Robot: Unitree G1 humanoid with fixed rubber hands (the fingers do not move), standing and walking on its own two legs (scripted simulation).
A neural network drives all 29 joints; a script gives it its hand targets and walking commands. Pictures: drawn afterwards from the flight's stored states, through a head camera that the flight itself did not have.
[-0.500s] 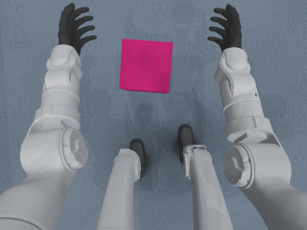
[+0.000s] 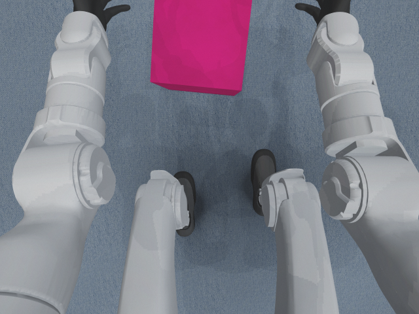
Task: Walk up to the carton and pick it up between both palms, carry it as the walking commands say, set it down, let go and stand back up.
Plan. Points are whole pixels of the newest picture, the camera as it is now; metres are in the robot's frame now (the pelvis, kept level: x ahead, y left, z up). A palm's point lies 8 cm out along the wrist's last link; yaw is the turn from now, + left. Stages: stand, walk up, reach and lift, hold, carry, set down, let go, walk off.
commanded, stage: reach and lift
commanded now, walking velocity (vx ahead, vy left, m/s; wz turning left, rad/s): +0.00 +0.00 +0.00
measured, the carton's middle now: (202, 51) +0.54 +0.04 -0.40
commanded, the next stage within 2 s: none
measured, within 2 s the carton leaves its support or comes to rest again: neither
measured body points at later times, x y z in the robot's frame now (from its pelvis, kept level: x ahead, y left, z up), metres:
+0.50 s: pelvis -0.02 +0.01 -0.09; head +0.37 +0.02 +0.13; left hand +0.54 +0.19 -0.30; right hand +0.54 -0.16 -0.30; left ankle +0.07 +0.12 -0.48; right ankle +0.14 -0.13 -0.48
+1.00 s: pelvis -0.03 +0.01 -0.12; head +0.37 +0.04 +0.08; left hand +0.55 +0.20 -0.34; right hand +0.54 -0.15 -0.33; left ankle +0.07 +0.12 -0.48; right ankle +0.14 -0.13 -0.48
